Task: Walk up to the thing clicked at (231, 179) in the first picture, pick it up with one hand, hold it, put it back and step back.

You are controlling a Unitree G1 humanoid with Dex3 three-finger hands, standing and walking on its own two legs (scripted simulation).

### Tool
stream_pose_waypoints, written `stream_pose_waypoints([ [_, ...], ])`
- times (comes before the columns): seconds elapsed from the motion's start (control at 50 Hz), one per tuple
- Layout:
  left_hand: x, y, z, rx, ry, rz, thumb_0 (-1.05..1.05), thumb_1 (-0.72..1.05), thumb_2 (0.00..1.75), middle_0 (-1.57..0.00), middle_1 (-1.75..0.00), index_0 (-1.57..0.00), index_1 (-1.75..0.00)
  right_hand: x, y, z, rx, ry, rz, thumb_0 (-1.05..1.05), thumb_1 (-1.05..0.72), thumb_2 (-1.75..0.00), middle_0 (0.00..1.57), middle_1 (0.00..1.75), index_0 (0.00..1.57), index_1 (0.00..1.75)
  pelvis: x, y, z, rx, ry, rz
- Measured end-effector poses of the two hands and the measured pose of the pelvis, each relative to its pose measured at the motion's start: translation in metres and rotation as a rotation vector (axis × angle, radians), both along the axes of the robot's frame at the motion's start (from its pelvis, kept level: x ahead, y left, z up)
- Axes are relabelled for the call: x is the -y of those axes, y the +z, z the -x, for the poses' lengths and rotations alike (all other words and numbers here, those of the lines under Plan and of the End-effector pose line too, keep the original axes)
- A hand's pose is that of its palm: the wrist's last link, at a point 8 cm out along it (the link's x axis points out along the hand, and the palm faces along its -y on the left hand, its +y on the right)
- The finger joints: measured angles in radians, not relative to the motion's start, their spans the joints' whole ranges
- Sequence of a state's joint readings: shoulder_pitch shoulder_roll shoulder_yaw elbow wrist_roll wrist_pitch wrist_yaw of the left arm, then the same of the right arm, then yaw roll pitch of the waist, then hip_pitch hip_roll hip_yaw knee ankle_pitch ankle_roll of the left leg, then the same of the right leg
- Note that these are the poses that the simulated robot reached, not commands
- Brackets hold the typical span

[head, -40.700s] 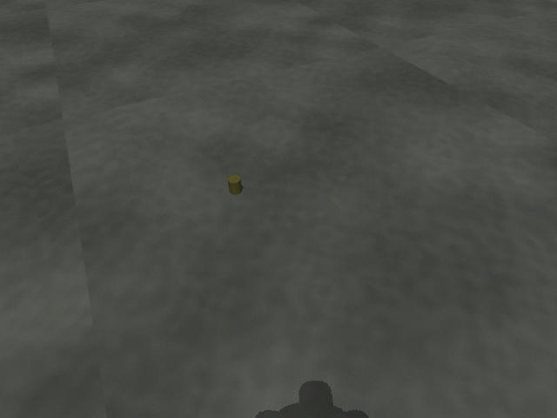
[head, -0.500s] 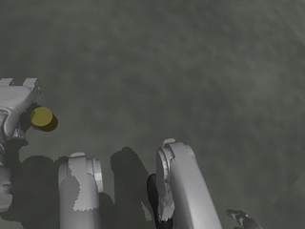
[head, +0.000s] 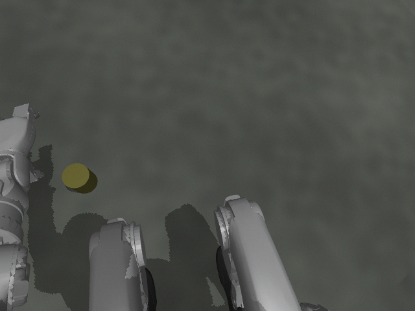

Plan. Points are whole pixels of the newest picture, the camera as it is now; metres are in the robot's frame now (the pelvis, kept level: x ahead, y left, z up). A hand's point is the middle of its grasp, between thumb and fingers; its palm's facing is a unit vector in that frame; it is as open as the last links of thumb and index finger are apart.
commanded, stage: home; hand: left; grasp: from above
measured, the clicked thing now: (80, 179) +0.46 +0.26 -0.34
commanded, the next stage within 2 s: none
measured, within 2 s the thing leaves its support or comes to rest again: neither
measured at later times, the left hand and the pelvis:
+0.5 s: hand out of the picture +0.27 +0.23 +0.09, palm faces -0.14 -0.83 -0.54, open 7.5 cm; pelvis +0.00 -0.01 +0.18, yaw +4 degrees
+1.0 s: hand out of the picture +0.22 +0.19 +0.28, palm faces +0.16 -0.97 -0.21, open 7.4 cm; pelvis +0.07 +0.00 +0.33, yaw +6 degrees
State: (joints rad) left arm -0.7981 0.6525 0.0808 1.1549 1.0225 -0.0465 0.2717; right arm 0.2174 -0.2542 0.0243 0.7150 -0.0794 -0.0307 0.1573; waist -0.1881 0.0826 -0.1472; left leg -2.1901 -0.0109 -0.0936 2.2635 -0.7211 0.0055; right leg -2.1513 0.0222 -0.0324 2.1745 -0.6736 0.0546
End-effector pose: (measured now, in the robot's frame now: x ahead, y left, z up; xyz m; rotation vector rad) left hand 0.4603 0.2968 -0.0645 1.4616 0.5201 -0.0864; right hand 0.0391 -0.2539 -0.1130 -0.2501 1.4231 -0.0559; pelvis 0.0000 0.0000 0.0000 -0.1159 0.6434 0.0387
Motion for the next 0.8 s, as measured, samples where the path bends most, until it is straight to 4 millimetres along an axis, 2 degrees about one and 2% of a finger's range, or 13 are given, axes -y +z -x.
stream_pose_waypoints([
  [0.12, 0.009, 0.044, 0.058, -0.075, 0.062, 0.231, 0.0, 0.16, 0.85, -0.21, -0.51, -0.2, -0.51, 0.011, 0.047, -0.041, 0.093, 0.037, 0.019, 0.01, -0.89, -0.89, 0.2, 0.3, 0.2, 0.3, 0.001, 0.05, 0.0, 0.015, 0.006, -0.014],
  [0.26, 0.02, 0.096, 0.128, -0.021, 0.154, 0.465, 0.0, 0.61, 0.87, -0.22, -0.37, -0.21, -0.37, 0.021, 0.11, -0.108, 0.283, 0.099, 0.09, 0.01, -0.9, -0.89, 0.2, 0.3, 0.2, 0.3, 0.005, 0.098, 0.003, 0.063, 0.026, -0.029],
  [0.36, 0.018, 0.135, 0.163, 0.022, 0.281, 0.548, 0.01, 0.78, 0.89, -0.22, -0.33, -0.22, -0.32, 0.009, 0.154, -0.152, 0.456, 0.121, 0.084, 0.01, -0.9, -0.9, 0.2, 0.3, 0.2, 0.3, 0.007, 0.129, 0.004, 0.112, 0.039, -0.037],
  [0.44, 0.024, 0.168, 0.186, 0.02, 0.383, 0.654, 0.01, 0.84, 0.89, -0.21, -0.31, -0.21, -0.31, -0.008, 0.19, -0.174, 0.573, 0.121, 0.052, 0.01, -0.9, -0.9, 0.2, 0.3, 0.2, 0.3, 0.007, 0.158, 0.002, 0.158, 0.043, -0.044],
  [0.52, 0.035, 0.199, 0.207, -0.007, 0.468, 0.771, 0.01, 0.87, 0.89, -0.21, -0.31, -0.21, -0.3, -0.024, 0.226, -0.184, 0.648, 0.109, 0.018, 0.01, -0.9, -0.9, 0.2, 0.3, 0.2, 0.3, 0.007, 0.188, -0.004, 0.2, 0.048, -0.051],
  [0.6, 0.043, 0.232, 0.222, -0.012, 0.554, 0.87, 0.01, 0.88, 0.9, -0.21, -0.3, -0.21, -0.3, -0.034, 0.259, -0.184, 0.681, 0.089, 0.0, 0.01, -0.9, -0.9, 0.2, 0.3, 0.2, 0.3, 0.007, 0.219, -0.014, 0.24, 0.054, -0.059],
  [0.8, 0.05, 0.309, 0.243, -0.008, 0.743, 1.022, 0.01, 0.9, 0.9, -0.21, -0.3, -0.21, -0.3, -0.032, 0.325, -0.168, 0.675, 0.019, 0.048, 0.01, -0.9, -0.9, 0.2, 0.3, 0.2, 0.3, 0.004, 0.287, -0.045, 0.338, 0.069, -0.072],
])
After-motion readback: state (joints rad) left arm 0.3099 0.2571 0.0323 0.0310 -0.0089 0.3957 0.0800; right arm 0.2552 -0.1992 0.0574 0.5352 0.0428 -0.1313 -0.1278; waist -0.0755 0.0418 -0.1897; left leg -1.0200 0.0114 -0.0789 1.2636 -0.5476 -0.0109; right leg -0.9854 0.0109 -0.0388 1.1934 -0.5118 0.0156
